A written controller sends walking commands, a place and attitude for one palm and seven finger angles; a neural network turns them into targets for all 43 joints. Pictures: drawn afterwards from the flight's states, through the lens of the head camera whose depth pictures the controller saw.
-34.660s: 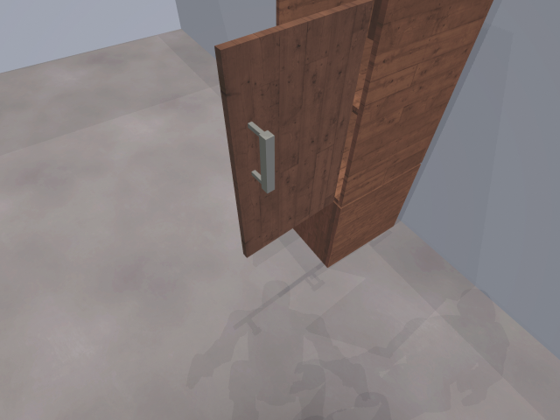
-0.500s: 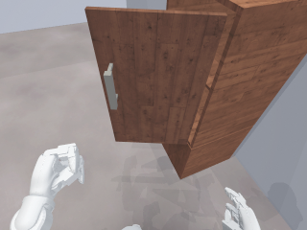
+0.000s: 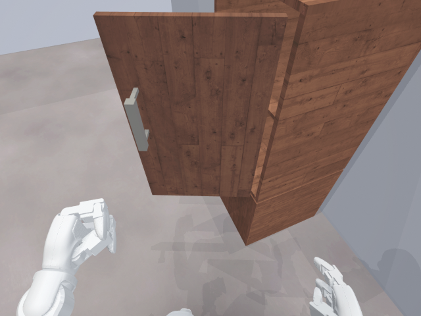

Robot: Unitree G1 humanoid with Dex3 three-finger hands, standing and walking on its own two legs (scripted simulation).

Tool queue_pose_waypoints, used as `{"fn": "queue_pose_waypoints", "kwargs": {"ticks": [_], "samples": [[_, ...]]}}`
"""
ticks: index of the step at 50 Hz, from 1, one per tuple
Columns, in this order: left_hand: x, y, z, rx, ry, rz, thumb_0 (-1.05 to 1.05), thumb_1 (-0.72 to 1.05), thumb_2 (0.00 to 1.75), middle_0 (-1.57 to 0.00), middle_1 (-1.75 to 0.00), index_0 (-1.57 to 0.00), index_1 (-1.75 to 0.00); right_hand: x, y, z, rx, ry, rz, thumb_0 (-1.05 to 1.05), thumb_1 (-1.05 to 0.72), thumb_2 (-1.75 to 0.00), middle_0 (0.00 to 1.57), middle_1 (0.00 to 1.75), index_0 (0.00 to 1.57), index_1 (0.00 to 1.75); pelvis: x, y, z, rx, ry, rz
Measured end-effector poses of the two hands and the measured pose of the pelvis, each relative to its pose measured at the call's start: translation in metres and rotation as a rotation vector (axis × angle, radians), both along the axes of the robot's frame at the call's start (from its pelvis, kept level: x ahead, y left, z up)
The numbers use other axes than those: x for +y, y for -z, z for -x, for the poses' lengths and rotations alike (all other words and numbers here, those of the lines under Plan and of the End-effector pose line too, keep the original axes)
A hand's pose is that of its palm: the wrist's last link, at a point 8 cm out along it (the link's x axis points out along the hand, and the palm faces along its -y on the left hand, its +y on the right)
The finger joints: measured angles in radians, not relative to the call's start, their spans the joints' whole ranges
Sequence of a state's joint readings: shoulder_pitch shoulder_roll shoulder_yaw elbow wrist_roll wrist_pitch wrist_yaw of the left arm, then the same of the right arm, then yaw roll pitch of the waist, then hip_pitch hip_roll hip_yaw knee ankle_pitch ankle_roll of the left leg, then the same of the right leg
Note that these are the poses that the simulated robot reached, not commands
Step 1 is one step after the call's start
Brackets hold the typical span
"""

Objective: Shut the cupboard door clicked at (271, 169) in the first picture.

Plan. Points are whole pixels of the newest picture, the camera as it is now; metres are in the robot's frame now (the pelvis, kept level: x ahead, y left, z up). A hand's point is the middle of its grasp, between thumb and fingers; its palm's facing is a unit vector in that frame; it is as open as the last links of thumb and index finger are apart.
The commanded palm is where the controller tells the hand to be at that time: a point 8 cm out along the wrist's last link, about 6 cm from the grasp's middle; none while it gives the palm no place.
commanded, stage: bring the fist close to the handle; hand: left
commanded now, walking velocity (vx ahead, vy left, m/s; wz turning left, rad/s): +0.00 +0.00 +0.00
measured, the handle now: (139, 120) +0.51 +0.21 +0.08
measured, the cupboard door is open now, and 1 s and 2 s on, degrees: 65 65 58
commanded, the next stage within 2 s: push the door shut along its arc in 1.30 s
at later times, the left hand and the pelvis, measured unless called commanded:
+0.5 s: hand (127, 182) +0.34 +0.19 +0.08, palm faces +0.03 -1.00 -0.02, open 3.1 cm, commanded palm +0.32 +0.23 +0.08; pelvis +0.01 +0.01 +0.00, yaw -1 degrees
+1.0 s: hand (143, 147) +0.42 +0.18 +0.09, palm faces +0.03 -1.00 -0.01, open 3.1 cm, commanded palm +0.38 +0.23 +0.08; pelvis +0.00 +0.02 +0.00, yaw -2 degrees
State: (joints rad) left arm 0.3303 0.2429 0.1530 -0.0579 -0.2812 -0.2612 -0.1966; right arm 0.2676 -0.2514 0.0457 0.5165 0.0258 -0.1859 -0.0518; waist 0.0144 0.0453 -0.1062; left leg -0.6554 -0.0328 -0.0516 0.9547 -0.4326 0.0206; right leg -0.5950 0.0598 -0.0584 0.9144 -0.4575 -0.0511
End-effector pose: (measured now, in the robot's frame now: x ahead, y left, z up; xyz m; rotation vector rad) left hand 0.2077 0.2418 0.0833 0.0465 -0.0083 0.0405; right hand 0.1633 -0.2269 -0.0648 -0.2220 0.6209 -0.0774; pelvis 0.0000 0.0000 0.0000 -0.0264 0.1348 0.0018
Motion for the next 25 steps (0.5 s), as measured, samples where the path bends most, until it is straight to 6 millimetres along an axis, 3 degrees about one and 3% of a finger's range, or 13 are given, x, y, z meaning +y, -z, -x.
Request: {"fn": "queue_pose_waypoints", "kwargs": {"ticks": [9, 25], "samples": [[0.004, -0.001, -0.041, -0.018, 0.008, 0.013, 0.02, 0.9, 0.9, -1.3, -1.5, -1.31, -1.5, -0.005, 0.005, 0.002, 0.034, 0.022, 0.003, 0.01, -0.9, -0.9, 0.2, 0.3, 0.2, 0.3, -0.001, -0.001, -0.001, 0.008, 0.002, -0.001], [-0.003, 0.002, -0.105, -0.009, 0.012, 0.031, 0.02, 0.9, 0.9, -1.3, -1.5, -1.31, -1.5, -0.005, 0.014, 0.025, 0.152, 0.08, 0.01, 0.01, -0.9, -0.9, 0.2, 0.3, 0.2, 0.3, 0.009, -0.005, -0.005, 0.027, 0.021, -0.008]]}}
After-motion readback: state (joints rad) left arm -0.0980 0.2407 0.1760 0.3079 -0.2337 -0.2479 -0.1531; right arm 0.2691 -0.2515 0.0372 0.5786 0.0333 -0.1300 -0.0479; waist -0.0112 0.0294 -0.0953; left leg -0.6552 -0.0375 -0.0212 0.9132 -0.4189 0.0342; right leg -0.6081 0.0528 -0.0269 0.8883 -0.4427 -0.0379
